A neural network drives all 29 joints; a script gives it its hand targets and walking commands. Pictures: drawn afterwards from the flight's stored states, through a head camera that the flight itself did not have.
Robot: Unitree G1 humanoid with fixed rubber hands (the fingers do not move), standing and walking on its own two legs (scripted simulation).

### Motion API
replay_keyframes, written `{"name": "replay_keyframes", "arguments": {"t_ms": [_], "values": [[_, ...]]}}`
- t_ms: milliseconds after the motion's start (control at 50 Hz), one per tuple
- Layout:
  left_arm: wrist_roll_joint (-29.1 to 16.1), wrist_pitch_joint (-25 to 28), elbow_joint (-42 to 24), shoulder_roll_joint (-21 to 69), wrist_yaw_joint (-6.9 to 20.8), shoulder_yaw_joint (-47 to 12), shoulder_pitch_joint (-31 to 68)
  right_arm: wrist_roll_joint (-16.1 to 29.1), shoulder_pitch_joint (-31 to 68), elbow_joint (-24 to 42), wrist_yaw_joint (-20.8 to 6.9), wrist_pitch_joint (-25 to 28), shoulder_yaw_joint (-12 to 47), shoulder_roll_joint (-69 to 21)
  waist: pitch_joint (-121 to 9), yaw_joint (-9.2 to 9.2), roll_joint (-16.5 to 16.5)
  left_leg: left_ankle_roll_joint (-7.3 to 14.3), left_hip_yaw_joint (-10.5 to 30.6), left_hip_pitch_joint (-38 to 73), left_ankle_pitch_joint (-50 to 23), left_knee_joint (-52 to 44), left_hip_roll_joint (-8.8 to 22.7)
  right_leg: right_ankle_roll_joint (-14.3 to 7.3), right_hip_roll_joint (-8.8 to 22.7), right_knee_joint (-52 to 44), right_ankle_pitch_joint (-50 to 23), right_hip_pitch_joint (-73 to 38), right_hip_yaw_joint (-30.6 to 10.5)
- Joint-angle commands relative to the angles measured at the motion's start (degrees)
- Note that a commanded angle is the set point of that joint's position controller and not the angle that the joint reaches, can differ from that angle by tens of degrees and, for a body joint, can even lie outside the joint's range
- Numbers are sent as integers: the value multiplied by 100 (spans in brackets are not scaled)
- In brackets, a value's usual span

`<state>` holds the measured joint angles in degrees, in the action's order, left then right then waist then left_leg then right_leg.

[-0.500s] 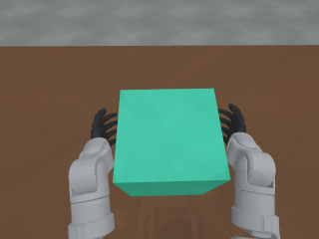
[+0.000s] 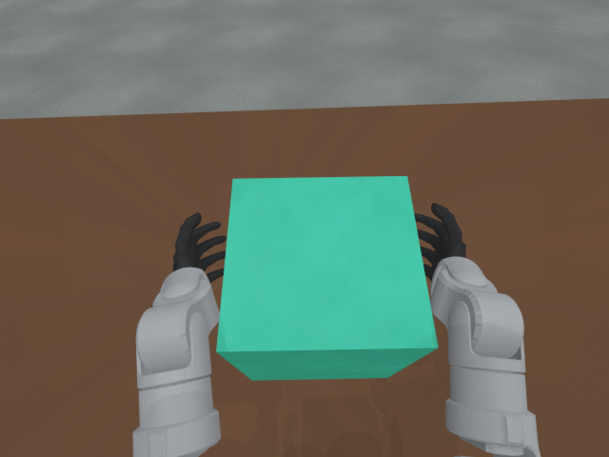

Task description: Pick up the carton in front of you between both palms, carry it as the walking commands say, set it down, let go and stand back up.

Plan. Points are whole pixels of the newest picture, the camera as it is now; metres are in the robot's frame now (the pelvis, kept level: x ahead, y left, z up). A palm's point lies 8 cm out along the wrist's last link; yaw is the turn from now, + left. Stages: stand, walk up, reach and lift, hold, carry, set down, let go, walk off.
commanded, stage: carry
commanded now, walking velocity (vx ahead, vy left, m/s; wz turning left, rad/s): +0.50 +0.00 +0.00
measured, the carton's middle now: (319, 290) +0.33 +0.00 +0.03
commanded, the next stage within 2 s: none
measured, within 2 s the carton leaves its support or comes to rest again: neither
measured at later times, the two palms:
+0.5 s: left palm (212, 137) +0.65 +0.18 +0.07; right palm (378, 128) +0.65 -0.13 +0.07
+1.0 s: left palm (238, 69) +0.97 +0.16 +0.04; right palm (362, 65) +0.97 -0.15 +0.03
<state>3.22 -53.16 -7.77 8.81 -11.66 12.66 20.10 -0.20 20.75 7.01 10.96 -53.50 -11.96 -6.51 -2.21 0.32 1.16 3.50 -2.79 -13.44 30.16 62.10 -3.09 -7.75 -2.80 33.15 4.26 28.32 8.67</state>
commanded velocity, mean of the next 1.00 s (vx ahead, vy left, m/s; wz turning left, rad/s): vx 0.50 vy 0.00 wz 0.00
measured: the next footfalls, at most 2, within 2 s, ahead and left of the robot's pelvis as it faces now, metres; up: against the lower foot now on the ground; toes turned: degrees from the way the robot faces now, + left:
left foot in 0.44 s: +0.45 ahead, +0.08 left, -0.03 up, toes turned +3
right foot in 0.94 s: +0.78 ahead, -0.04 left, -0.06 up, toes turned -5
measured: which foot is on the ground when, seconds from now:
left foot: up 0.00-0.42, down 0.44-0.96, up 0.98-1.00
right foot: down 0.00-0.44, up 0.46-0.92, down 0.94-1.00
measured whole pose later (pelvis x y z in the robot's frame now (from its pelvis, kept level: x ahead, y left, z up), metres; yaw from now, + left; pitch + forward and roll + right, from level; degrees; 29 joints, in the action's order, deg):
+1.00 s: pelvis +0.65 +0.01 -0.06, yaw +0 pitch +4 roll +0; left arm 3.7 -53.0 -4.0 8.8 -12.0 13.2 20.9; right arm -0.6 21.2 3.7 11.1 -53.3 -12.6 -6.3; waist -4.4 0.3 1.3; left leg 3.0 -2.1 -12.9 29.7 61.6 -3.9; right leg -8.2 -3.0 32.2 3.3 28.6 8.6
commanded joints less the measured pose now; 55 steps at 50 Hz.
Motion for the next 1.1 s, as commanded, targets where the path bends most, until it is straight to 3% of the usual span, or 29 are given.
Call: {"name": "replay_keyframes", "arguments": {"t_ms": [0, 20, 60, 100, 140, 220, 320, 340, 380, 400, 420, 440, 460, 480, 520, 540, 580, 700, 820, 860, 900, 920, 940, 960, 980, 1000, 1020, 1040, 1080], "values": [[-911, -78, -233, 3604, 48, -3237, 2446, 656, 2774, 387, 61, -89, 3243, -3984, -2467, -449, -975, 63, 519, -3138, -107, 1856, 183, -1036, 2195, -957, -731, -4267, -3714], [-1087, -52, -374, 3862, 128, -3412, 2833, 587, 2857, 365, 62, -60, 3176, -4122, -2179, -344, -315, 31, 470, -2947, -376, 1424, 327, -844, 2049, -1059, -1003, -3641, -3230], [-1321, 39, -495, 4228, 244, -3684, 3411, 385, 2828, 173, 30, 2, 3007, -4271, -2089, -236, -144, -36, 440, -2499, -689, 704, 510, -630, 1905, -1218, -961, -2920, -2734], [-1394, 141, -524, 4299, 291, -3786, 3518, 281, 2731, 36, 11, 97, 2989, -4322, -2093, -241, -339, -114, 311, -2423, -806, 80, 555, -588, 1798, -1276, -1112, -2766, -2368], [-1390, 210, -490, 4250, 286, -3816, 3406, 254, 2661, -29, 20, 180, 3011, -4339, -2076, -311, -538, -159, 181, -2682, -1150, -491, 566, -573, 1719, -1193, -1873, -3017, -2080], [-1321, 276, -513, 4049, 218, -3765, 3059, 350, 2629, 193, 50, 268, 3110, -4194, -1959, -457, -652, -155, -111, -2813, -2393, -1666, 448, -319, 1335, -953, -3052, -3452, -1456], [-1160, 169, -422, 3676, 113, -3572, 2618, 423, 2516, 406, 69, 116, 3148, -3817, -1604, -638, -776, -10, -537, -2158, -3692, -3376, 97, -136, 939, -685, -2989, -3604, -966], [-1111, 132, -380, 3630, 94, -3529, 2576, 423, 2498, 410, 64, 71, 3128, -3746, -1568, -591, -846, 82, -523, -1809, -3864, -3651, 75, -65, 962, -543, -3041, -3521, -917], [-1050, 40, -297, 3587, 77, -3500, 2595, 370, 2362, 279, 64, -10, 3010, -3612, -1830, -169, -848, 230, -612, -492, -4018, -3986, -35, 170, 918, 433, -3455, -3200, -672], [-1039, 3, -270, 3562, 70, -3505, 2681, 316, 2280, 183, 69, -40, 2941, -3556, -2083, 88, -615, 189, -583, 484, -4087, -4012, 140, 316, 780, 1370, -2826, -2718, -447], [-1017, -30, -256, 3528, 43, -3472, 2772, 274, 2188, 93, 69, -72, 2858, -3467, -2407, 156, -37, 119, 306, 1661, -4740, -3379, 972, 433, 636, 2575, -799, -1586, -458], [-1019, -91, -175, 3626, 23, -3472, 2787, 247, 2245, -19, 110, -90, 2750, -3327, -2642, 40, 986, 640, 2248, 2865, -6317, -2793, 2334, 521, -6, 3641, 2626, -7, -646], [-996, -134, -149, 3554, 16, -3358, 2633, 316, 2288, -85, 154, -102, 2822, -3430, -3104, 387, 1654, 1616, 3686, 3423, -4011, -3395, 2774, 558, -228, 4974, 3084, 1147, -935], [-1044, -134, -256, 3635, -10, -3364, 2964, 451, 2248, -146, 107, -86, 2895, -3711, -2657, 349, 1095, 1488, 3620, 2877, -3024, -3750, 2388, 389, 43, 4951, 2701, 1573, -1110], [-945, -72, -186, 3988, -7, -3192, 3230, 776, 2960, 189, -55, -15, 3244, -4253, -2159, 242, 122, 1157, 2648, 1709, -3374, -3931, 2030, 396, 369, 4321, 2073, 1337, -1042], [-872, -25, -104, 4081, 10, -3135, 3191, 910, 3259, 295, -130, 41, 3396, -4428, -2139, 191, 61, 1088, 2359, 1312, -3345, -4037, 1967, 425, 458, 3992, 1921, 1088, -1044], [-735, 75, -57, 4159, 42, -3122, 3125, 1042, 3456, 380, -212, 159, 3542, -4597, -2133, 113, 178, 940, 1930, 1002, -3434, -4150, 1807, 513, 544, 3483, 1752, 870, -939], [-690, 266, -229, 3931, 5, -3264, 2809, 1007, 2941, 422, -176, 312, 3573, -4335, -2122, 337, 450, 681, 1059, 1987, -5703, -3796, 1445, 571, 519, 1996, 556, 1630, -602], [-686, 134, -340, 3573, -27, -3252, 2583, 854, 2456, 366, -80, 209, 3456, -3972, -1701, 582, 454, 450, 440, 2213, -6039, -3562, 869, 433, 62, -284, -969, 922, 15], [-639, 61, -290, 3438, -26, -3171, 2536, 773, 2387, 249, -42, 158, 3418, -3912, -1646, 439, 570, 386, 378, 1998, -6136, -3293, 927, 301, 2, -804, -1369, 132, 13], [-557, 12, -114, 3299, -31, -3017, 2350, 727, 2501, 164, -16, 86, 3405, -3902, -1977, -29, 546, 151, 81, 1614, -6252, -2135, 920, 206, -35, -1119, -1437, -1307, 87], [-507, -8, -50, 3279, -28, -2944, 2310, 698, 2591, 112, -1, 63, 3394, -3888, -2206, -290, 249, 28, -108, 775, -5160, -1077, 785, 210, 307, -1013, -1548, -2440, -214], [-463, -39, 35, 3190, -20, -2839, 2197, 666, 2716, 109, 25, 25, 3384, -3884, -2527, -270, -570, 2, -212, -527, -2225, 54, 456, 179, 1415, -195, -3088, -3634, -1478], [-484, -62, 147, 3062, -68, -2781, 2493, 652, 2585, -112, 16, -29, 3303, -3968, -3066, -404, -1846, -314, 213, -2560, 504, 2002, -297, -1072, 2770, -214, -2799, -5253, -3830], [-613, -54, 317, 3372, -57, -2954, 2231, 609, 2595, 22, 42, -32, 3250, -3897, -3097, -511, -1368, -107, 536, -3081, 255, 2414, -52, -1357, 2645, -634, -949, -4972, -4260], [-774, -4, 195, 3693, 8, -3084, 2505, 607, 2934, 65, 59, -13, 3175, -4107, -2645, -469, -1021, 8, 557, -3249, -39, 2156, 159, -1151, 2246, -944, -325, -4318, -3897], [-975, 37, 26, 3986, 101, -3263, 2921, 553, 3036, 68, 63, 23, 3105, -4271, -2292, -351, -382, 9, 536, -3043, -334, 1688, 321, -932, 2094, -1100, -286, -3545, -3397], [-1143, 83, -99, 4237, 183, -3456, 3297, 448, 3051, 19, 56, 55, 3011, -4393, -2071, -260, -190, -20, 522, -2827, -513, 1226, 460, -793, 2003, -1191, -415, -2951, -3026], [-1309, 196, -198, 4447, 281, -3635, 3627, 311, 2935, -140, 21, 142, 2960, -4469, -2007, -174, -259, -89, 391, -2351, -714, 539, 552, -616, 1814, -1371, -286, -2318, -2589]]}}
